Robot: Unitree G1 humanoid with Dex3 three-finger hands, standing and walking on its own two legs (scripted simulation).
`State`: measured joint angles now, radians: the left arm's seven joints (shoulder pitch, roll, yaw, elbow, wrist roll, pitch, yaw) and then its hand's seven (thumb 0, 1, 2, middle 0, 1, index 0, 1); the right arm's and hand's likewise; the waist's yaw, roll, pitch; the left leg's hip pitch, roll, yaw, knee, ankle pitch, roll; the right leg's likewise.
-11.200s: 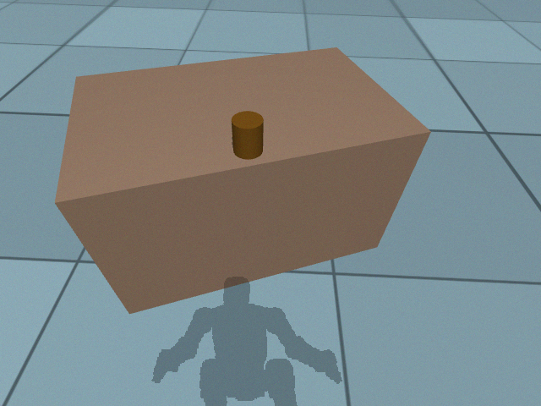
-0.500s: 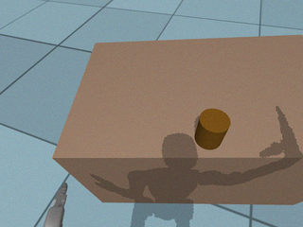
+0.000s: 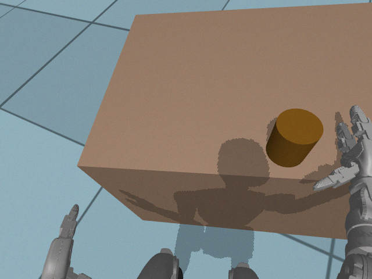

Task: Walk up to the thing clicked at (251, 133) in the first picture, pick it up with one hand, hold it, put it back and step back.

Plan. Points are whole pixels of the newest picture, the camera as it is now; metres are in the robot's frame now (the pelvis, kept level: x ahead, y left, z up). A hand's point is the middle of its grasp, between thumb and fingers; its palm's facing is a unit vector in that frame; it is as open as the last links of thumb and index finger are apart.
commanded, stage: close in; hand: right
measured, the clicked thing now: (291, 139) +0.44 -0.19 +0.01
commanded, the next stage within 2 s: rest palm in 0.40 s
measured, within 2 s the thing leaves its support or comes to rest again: leaves its support in 1.80 s
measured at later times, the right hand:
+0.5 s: hand (303, 150) +0.41 -0.21 +0.01, palm faces +0.14 +0.99 +0.03, open 17.7 cm
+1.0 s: hand (296, 139) +0.43 -0.19 +0.02, palm faces +0.17 +0.99 +0.01, open 15.5 cm
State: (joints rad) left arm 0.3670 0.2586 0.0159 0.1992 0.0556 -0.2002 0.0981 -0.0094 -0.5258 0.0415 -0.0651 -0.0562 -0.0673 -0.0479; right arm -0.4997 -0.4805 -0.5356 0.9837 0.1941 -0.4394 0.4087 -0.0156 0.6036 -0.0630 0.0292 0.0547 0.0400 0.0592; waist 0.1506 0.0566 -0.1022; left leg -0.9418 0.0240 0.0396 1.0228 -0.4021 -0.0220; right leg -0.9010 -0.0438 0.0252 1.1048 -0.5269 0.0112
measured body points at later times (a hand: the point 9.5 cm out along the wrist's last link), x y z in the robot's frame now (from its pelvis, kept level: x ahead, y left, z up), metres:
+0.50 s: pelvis +0.00 +0.00 -0.01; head +0.10 -0.04 +0.43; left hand +0.15 +0.27 -0.01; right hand +0.40 -0.26 +0.01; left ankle +0.05 +0.14 -0.66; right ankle +0.00 -0.12 -0.66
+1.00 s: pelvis +0.00 +0.00 -0.01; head +0.10 -0.03 +0.43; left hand +0.15 +0.27 +0.00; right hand +0.42 -0.25 +0.02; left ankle +0.05 +0.14 -0.66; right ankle +0.00 -0.12 -0.66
